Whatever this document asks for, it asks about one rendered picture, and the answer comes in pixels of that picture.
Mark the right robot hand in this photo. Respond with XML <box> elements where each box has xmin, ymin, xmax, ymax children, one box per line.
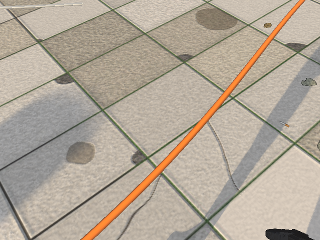
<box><xmin>265</xmin><ymin>228</ymin><xmax>314</xmax><ymax>240</ymax></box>

